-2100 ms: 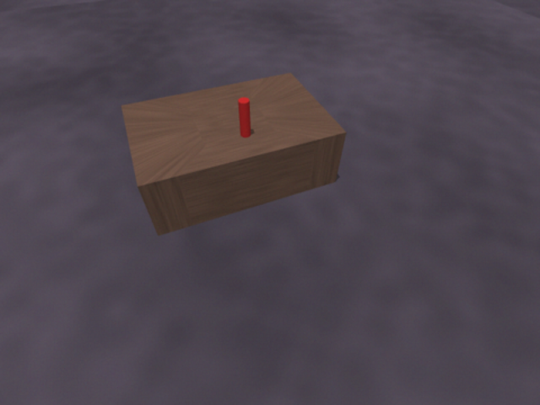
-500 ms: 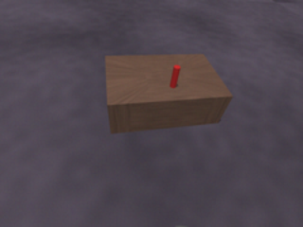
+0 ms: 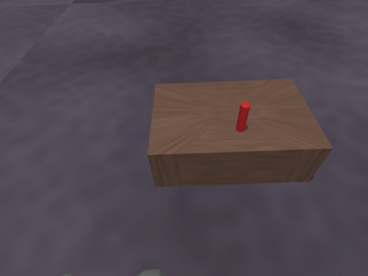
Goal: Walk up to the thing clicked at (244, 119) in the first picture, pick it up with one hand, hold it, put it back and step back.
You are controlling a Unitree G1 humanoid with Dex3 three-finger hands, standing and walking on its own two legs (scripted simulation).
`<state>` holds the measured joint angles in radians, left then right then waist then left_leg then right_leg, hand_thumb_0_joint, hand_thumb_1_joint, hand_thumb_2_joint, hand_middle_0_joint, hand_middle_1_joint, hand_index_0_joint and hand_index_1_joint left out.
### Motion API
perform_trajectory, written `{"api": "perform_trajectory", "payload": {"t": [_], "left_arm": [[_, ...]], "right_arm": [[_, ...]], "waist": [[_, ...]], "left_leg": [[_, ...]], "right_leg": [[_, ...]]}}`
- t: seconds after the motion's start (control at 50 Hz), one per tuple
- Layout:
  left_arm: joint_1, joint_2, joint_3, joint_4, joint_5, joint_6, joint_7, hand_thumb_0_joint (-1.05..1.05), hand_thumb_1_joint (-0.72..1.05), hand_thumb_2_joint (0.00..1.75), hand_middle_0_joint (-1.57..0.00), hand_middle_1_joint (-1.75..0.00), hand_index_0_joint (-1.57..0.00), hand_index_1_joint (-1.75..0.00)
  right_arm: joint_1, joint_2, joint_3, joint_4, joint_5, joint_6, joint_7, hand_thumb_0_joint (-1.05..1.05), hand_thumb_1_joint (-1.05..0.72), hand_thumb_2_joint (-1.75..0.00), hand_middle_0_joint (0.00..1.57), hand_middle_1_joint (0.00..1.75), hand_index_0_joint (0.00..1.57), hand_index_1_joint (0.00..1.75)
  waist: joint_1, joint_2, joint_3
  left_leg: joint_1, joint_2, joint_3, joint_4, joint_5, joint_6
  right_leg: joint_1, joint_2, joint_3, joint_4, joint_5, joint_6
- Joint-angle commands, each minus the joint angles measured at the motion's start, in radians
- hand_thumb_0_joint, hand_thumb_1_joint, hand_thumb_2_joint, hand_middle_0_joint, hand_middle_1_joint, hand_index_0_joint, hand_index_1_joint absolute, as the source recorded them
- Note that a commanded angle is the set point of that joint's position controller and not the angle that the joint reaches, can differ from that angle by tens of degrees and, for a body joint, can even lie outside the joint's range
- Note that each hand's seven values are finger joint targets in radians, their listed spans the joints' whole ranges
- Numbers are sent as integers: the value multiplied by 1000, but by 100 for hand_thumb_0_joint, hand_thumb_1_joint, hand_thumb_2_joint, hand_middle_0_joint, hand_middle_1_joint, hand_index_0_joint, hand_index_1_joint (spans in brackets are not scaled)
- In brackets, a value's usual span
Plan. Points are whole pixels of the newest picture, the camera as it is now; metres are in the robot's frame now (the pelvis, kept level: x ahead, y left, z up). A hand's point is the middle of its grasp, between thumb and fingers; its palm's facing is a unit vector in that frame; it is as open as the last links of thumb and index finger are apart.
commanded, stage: walk up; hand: right
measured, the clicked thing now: (242, 117) +0.93 -0.26 -0.35
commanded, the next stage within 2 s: none
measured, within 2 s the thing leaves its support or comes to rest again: neither
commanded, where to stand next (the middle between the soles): +0.44 -0.08 m, yaw +4 degrees
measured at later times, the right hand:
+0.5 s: hand (318, 231) +0.27 -0.31 -0.12, palm faces -0.07 +0.90 -0.43, open 7.4 cm
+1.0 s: hand (302, 172) +0.46 -0.35 -0.15, palm faces -0.15 +0.91 -0.40, open 7.4 cm
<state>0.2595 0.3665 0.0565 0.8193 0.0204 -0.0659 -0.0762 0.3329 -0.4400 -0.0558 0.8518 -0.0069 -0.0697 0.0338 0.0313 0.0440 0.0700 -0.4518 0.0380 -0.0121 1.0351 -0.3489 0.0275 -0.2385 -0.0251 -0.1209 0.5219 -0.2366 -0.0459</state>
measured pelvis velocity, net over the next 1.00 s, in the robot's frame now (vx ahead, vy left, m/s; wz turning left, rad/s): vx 0.34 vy -0.08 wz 0.09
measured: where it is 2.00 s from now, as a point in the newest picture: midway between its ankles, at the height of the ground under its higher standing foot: (213, 245)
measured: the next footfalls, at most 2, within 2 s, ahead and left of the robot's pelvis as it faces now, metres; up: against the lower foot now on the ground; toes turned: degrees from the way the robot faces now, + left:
left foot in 0.22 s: +0.24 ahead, +0.11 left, +0.00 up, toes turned +7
right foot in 0.60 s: +0.35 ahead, -0.22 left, +0.00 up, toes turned -3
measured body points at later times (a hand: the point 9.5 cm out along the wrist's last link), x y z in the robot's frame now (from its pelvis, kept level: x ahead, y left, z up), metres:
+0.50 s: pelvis +0.18 -0.04 -0.01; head +0.20 -0.02 +0.44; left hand +0.23 +0.29 -0.13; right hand +0.27 -0.36 -0.09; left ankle +0.20 +0.10 -0.73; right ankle +0.27 -0.20 -0.70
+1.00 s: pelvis +0.34 -0.08 -0.02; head +0.37 -0.07 +0.43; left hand +0.33 +0.24 -0.14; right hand +0.47 -0.39 -0.12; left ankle +0.43 +0.03 -0.74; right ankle +0.31 -0.22 -0.73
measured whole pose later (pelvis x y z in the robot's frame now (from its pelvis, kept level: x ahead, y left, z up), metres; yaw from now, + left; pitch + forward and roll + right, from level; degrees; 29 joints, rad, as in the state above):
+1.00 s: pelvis +0.34 -0.08 -0.02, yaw +5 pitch -2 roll +0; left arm 0.36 0.43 0.02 0.85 0.00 -0.04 -0.02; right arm 0.25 -0.41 -0.06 0.85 -0.02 -0.06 0.04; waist 0.04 -0.02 0.10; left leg -0.41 0.02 0.07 0.65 -0.18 0.04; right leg -0.24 -0.09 -0.09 0.77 -0.44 0.00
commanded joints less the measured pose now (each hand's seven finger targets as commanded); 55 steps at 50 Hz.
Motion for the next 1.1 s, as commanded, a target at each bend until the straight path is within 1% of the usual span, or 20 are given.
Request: {"api": "perform_trajectory", "payload": {"t": [0.0, 0.12, 0.18, 0.2, 0.22, 0.24, 0.36, 0.46, 0.56, 0.58, 0.6, 0.62, 0.72, 0.8, 0.9, 0.92, 0.94, 0.96, 0.98, 1.08], "left_arm": [[47, 292, 91, -85, 2, -22, 17, 0, 90, 90, -20, -30, -20, -30], [72, 296, 80, -107, 5, -5, 7, 0, 90, 90, -20, -30, -20, -30], [74, 260, 55, -116, 1, 5, 12, 0, 90, 90, -20, -30, -20, -30], [95, 215, 40, -126, -7, 6, 19, 0, 90, 90, -20, -30, -20, -30], [138, 150, 31, -135, -10, 10, 18, 0, 90, 90, -20, -30, -20, -30], [131, 288, 64, -117, -4, 25, 32, 0, 90, 90, -20, -30, -20, -30], [181, 256, 70, -38, -3, 39, 10, 0, 90, 90, -20, -30, -20, -30], [73, 237, 71, -61, 1, 35, -16, 0, 90, 90, -20, -30, -20, -30], [226, 294, 114, 15, 12, 9, -4, 0, 90, 90, -20, -30, -20, -30], [303, 348, 133, 24, 18, -1, 9, 0, 90, 90, -20, -30, -20, -30], [292, 410, 132, -14, 14, -15, 23, 0, 90, 90, -20, -30, -20, -30], [208, 442, 124, -43, 5, -16, 25, 0, 90, 90, -20, -30, -20, -30], [93, 337, 91, -49, -11, -22, 40, 0, 90, 90, -20, -30, -20, -30], [118, 338, 81, -59, -9, -34, 44, 0, 90, 90, -20, -30, -20, -30], [53, 300, 37, -66, -23, -11, 65, 0, 90, 90, -20, -30, -20, -30], [62, 268, 20, -70, -27, -8, 68, 0, 90, 90, -20, -30, -20, -30], [76, 226, 3, -76, -30, -8, 71, 0, 90, 90, -20, -30, -20, -30], [98, 176, -8, -90, -35, -1, 73, 0, 90, 90, -20, -30, -20, -30], [130, 256, 16, -50, -30, 20, 86, 0, 90, 90, -20, -30, -20, -30], [149, 241, 21, 27, -28, 27, 84, 0, 90, 90, -20, -30, -20, -30]], "right_arm": [[17, -162, -54, -70, -8, -21, 2, 0, -90, -90, 20, 30, 20, 30], [-58, -138, -55, -101, -4, -34, 1, 0, -90, -90, 20, 30, 20, 30], [60, -174, -76, -66, -6, -48, -18, 0, -90, -90, 20, 30, 20, 30], [175, -229, -95, -50, -23, -53, -31, 0, -90, -90, 20, 30, 20, 30], [222, -330, -117, -71, -36, -55, -44, 0, -90, -90, 20, 30, 20, 30], [182, -359, -128, -97, 8, -50, -46, 0, -90, -90, 20, 30, 20, 30], [4, -243, -75, -117, 7, -55, -41, 0, -90, -90, 20, 30, 20, 30], [-11, -298, -92, -124, -3, -59, -27, 0, -90, -90, 20, 30, 20, 30], [-49, -219, -65, -124, -15, -25, -19, 0, -90, -90, 20, 30, 20, 30], [-32, -141, -41, -128, -15, -20, -19, 0, -90, -90, 20, 30, 20, 30], [-52, -100, -19, -154, -3, -20, -24, 0, -90, -90, 20, 30, 20, 30], [-91, -189, -50, -144, -9, -18, -36, 0, -90, -90, 20, 30, 20, 30], [29, -194, -52, -32, 2, -21, -5, 0, -90, -90, 20, 30, 20, 30], [-52, -158, -49, -67, -9, -11, 16, 0, -90, -90, 20, 30, 20, 30], [-16, -121, -48, -44, -4, -11, -2, 0, -90, -90, 20, 30, 20, 30], [11, -151, -57, -32, -6, -12, -10, 0, -90, -90, 20, 30, 20, 30], [55, -211, -74, -25, -12, -14, -20, 0, -90, -90, 20, 30, 20, 30], [85, -278, -87, -46, -15, -16, -29, 0, -90, -90, 20, 30, 20, 30], [70, -313, -95, -50, 15, -10, -29, 0, -90, -90, 20, 30, 20, 30], [-108, -215, -50, -61, -1, 5, -43, 0, -90, -90, 20, 30, 20, 30]], "waist": [[15, -181, 24], [23, -144, 1], [-70, -32, -66], [-122, 95, -150], [-113, 257, -191], [-117, 85, -203], [-17, 84, -10], [-44, 151, -8], [62, -65, -64], [110, -304, -45], [105, -415, -5], [80, -304, 43], [-2, -239, 3], [18, -204, -3], [-43, -141, -59], [-60, -82, -88], [-84, 54, -133], [-84, 179, -168], [-83, 120, -185], [-14, 128, -82]], "left_leg": [[-92, 40, 9, -185, 22, -24], [55, 9, 97, -405, 152, -9], [387, -40, 115, -497, 154, 29], [537, 69, -64, -584, 24, 84], [682, 368, -580, -679, -46, 181], [595, 455, -720, -740, -140, 283], [194, 247, -142, -730, 161, 189], [138, 230, -101, -744, -73, 189], [-110, 111, 12, -412, -278, 112], [-225, 25, 94, -94, -250, 68], [-378, -77, 76, 141, -221, 18], [-347, -8, -56, 181, -195, 8], [-160, 63, -13, -64, -37, -9], [-69, 45, 32, -248, 36, -10], [211, -35, 111, -473, 248, 13], [321, -40, 93, -495, 268, 34], [428, 70, -55, -529, 324, 77], [487, 295, -410, -620, 345, 180], [432, 398, -536, -674, 306, 297], [183, 222, -167, -605, 358, 194]], "right_leg": [[30, -239, 230, -293, -69, -196], [28, -226, 168, -206, 41, -153], [-116, -157, 69, 64, 211, -105], [-199, -90, 19, 336, 202, -67], [-466, 53, 28, 571, -286, -3], [-461, 4, 162, 666, -342, -7], [-286, -94, 169, 534, -126, 31], [-206, -103, 115, 250, -33, 34], [196, 2, 21, 115, -100, 20], [249, -118, 244, -68, -341, -21], [188, -354, 699, -320, -495, -119], [89, -433, 814, -353, -492, -210], [33, -282, 352, -214, -81, -196], [27, -284, 270, -191, 75, -193], [-54, -212, 107, 38, 346, -112], [-107, -173, 73, 135, 336, -74], [-195, -105, 24, 297, 235, -26], [-324, 6, 43, 494, -175, 21], [-307, -1, 101, 602, -376, 16], [-192, -66, 134, 406, -241, 13]]}}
